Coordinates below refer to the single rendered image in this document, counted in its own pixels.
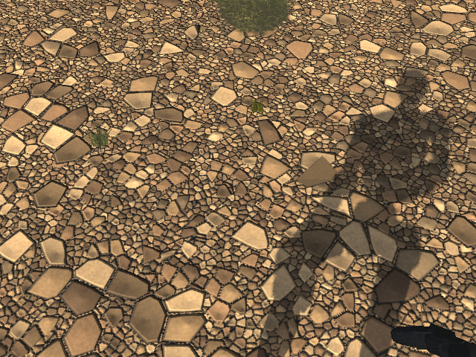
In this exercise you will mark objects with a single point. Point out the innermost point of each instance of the robot right hand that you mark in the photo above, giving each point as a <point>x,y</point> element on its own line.
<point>437,340</point>

